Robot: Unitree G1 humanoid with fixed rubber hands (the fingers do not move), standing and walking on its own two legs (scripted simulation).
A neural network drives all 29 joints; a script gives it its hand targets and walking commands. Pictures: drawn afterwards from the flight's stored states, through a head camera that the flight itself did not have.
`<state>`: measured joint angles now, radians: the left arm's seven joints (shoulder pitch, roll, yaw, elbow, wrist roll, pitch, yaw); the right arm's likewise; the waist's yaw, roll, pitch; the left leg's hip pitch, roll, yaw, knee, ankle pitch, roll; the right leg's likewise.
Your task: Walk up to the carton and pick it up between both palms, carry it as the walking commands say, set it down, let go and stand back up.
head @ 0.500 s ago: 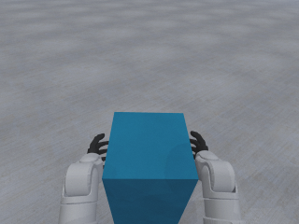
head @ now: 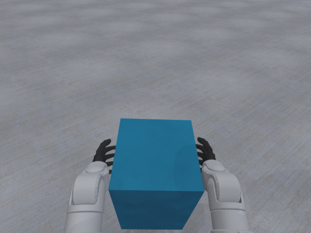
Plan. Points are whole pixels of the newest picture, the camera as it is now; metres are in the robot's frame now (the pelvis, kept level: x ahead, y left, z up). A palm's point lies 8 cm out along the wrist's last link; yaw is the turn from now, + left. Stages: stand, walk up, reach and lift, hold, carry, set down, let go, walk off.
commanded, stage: carry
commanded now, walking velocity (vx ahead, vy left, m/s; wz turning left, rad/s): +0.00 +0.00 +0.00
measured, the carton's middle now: (153, 178) +0.29 +0.00 -0.01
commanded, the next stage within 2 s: hold in 0.10 s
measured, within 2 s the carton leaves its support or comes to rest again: neither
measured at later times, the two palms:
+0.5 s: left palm (86, 182) +0.25 +0.16 +0.06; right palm (201, 174) +0.26 -0.11 +0.07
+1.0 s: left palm (103, 173) +0.27 +0.12 +0.07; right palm (218, 176) +0.25 -0.15 +0.07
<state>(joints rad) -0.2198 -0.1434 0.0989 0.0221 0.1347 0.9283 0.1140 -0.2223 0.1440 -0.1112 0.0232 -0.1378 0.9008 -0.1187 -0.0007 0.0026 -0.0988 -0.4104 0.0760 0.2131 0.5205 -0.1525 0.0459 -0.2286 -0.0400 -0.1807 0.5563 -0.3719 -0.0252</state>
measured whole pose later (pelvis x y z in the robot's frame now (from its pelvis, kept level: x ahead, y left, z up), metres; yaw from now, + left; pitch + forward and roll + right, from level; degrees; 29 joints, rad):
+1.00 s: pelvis -0.05 +0.02 +0.01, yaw -11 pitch -10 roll +0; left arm -0.43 -0.21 0.35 0.41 0.28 0.75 0.12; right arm -0.51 0.13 -0.33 0.64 -0.30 0.60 0.03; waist 0.09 -0.02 0.01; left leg -0.16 -0.05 -0.07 0.42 -0.10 0.00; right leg -0.08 0.06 0.14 0.51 -0.26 -0.01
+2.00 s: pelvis -0.05 +0.01 -0.04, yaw -12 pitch +16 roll +0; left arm -0.41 -0.17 0.42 0.52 0.27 0.25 0.03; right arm -0.54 0.15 -0.31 0.74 -0.25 0.15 -0.06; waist 0.13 -0.06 -0.02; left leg -0.87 -0.05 -0.09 0.82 -0.23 -0.02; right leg -0.78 0.12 0.12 0.89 -0.38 -0.01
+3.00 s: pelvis -0.08 +0.01 -0.19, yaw -14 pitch +36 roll -1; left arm -0.74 -0.06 0.45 0.65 0.19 0.20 0.06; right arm -0.89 0.08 -0.33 0.86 -0.18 0.13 -0.14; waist 0.12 -0.08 -0.11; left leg -1.69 -0.09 -0.11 1.47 -0.41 -0.06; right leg -1.60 0.19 0.08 1.55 -0.58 0.01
